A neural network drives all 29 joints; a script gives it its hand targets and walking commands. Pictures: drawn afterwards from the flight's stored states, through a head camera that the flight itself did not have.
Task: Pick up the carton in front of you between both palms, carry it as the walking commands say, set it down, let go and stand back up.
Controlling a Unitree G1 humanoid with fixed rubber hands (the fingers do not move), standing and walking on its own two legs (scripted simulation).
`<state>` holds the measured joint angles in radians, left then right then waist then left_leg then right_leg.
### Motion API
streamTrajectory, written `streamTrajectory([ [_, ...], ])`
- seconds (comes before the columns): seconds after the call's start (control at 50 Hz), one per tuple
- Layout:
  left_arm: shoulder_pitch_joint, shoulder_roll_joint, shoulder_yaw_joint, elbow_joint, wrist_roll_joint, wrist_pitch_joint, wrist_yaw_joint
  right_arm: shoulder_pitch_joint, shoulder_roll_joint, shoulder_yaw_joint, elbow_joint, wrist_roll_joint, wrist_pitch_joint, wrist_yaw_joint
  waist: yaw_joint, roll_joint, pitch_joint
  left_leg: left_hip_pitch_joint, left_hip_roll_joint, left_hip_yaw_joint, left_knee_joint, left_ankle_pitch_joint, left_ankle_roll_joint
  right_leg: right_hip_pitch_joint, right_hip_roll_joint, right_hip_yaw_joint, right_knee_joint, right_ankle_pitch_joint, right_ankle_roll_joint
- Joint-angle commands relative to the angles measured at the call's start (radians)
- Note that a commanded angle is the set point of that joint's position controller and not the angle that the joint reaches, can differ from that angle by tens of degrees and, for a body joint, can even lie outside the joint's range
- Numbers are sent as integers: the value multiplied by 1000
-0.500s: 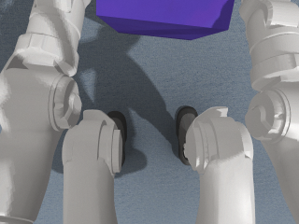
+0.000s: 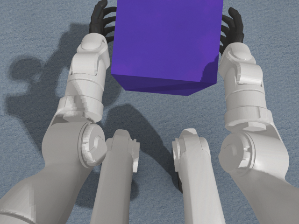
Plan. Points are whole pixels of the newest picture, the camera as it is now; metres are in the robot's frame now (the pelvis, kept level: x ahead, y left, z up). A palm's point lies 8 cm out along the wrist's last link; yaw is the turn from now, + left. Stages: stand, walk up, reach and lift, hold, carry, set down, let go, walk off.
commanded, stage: reach and lift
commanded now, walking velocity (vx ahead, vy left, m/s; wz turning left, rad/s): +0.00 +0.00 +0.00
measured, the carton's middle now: (162, 50) +0.54 -0.02 -0.15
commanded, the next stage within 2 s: none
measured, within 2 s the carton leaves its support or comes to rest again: neither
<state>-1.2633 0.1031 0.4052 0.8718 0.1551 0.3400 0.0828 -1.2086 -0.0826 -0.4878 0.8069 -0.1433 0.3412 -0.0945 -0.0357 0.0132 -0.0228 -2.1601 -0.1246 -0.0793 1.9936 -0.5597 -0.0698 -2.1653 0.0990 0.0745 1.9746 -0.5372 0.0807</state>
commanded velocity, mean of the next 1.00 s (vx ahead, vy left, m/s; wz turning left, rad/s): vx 0.00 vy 0.00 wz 0.00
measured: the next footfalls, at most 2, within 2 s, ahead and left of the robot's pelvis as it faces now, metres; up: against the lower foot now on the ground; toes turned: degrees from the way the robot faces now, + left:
none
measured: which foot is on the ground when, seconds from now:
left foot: down 0.00-1.00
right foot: down 0.00-1.00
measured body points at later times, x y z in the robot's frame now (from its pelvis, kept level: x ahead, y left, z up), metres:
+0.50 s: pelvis +0.01 +0.00 +0.11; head +0.25 +0.00 +0.49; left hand +0.51 +0.13 +0.06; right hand +0.50 -0.17 +0.06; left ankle +0.11 +0.13 -0.39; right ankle +0.12 -0.13 -0.39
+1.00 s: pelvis +0.07 +0.00 +0.25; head +0.19 +0.00 +0.69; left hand +0.45 +0.14 +0.21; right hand +0.45 -0.16 +0.22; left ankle +0.11 +0.13 -0.39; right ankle +0.11 -0.13 -0.39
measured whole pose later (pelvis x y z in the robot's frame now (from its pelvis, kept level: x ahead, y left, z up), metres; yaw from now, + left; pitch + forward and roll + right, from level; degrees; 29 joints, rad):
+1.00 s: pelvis +0.07 +0.00 +0.25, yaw +0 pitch +26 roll +0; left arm -0.55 -0.11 0.37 0.61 0.21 0.33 0.04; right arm -0.56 0.11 -0.39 0.60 -0.21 0.34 -0.04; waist -0.01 0.00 -0.21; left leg -1.11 -0.09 -0.13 1.09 -0.42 -0.03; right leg -1.12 0.08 0.12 1.08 -0.41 0.04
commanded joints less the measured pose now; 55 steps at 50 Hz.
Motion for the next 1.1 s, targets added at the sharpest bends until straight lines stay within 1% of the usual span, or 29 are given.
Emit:
streamTrajectory([
  [0.0, -580, -1014, -292, 28, -49, -6, -260, -645, 979, 360, 16, 51, 7, 293, -23, 28, -903, 471, -54, 165, -274, 105, 55, 493, 62, -185, -252, 123, -55],
  [0.08, -596, -1012, -255, 28, -19, -1, -267, -671, 991, 344, 10, 28, 13, 303, -10, 16, -960, 526, -56, 163, -338, 86, 60, 547, 63, -180, -317, 96, -54],
  [0.14, -608, -1042, -276, 2, -25, 8, -272, -679, 1025, 374, -11, 36, 23, 307, -6, 5, -1050, 588, -56, 166, -379, 91, 58, 620, 64, -183, -359, 101, -50],
  [0.26, -574, -1133, -384, -95, -78, 38, -289, -636, 1115, 479, -89, 86, 52, 318, -4, -5, -1247, 738, -57, 176, -443, 176, 48, 798, 65, -188, -424, 191, -40],
  [0.34, -506, -1181, -463, -158, -117, 52, -297, -555, 1157, 549, -135, 118, 67, 321, -5, -1, -1288, 816, -58, 173, -486, 245, 39, 887, 65, -177, -467, 264, -36],
  [0.46, -365, -1221, -526, -183, -138, 49, -297, -408, 1191, 603, -149, 133, 62, 319, -4, 10, -1198, 901, -57, 148, -574, 292, 29, 967, 67, -151, -550, 314, -37],
  [0.68, -118, -1245, -522, -160, -96, 3, -279, -171, 1217, 608, -115, 97, 16, 310, 9, -2, -977, 1091, -50, 90, -783, 301, 39, 1126, 66, -102, -757, 307, -45],
  [0.92, 119, -1263, -590, -221, -82, -24, -278, 74, 1239, 661, -150, 74, -15, 305, 17, -6, -824, 1371, -24, 37, -1027, 375, 49, 1407, 45, -45, -1001, 375, -60],
  [1.08, 287, -1258, -640, -273, -80, -10, -283, 243, 1243, 712, -197, 70, -4, 305, 24, -8, -691, 1585, -6, 9, -1208, 466, 53, 1628, 27, -13, -1181, 467, -65],
])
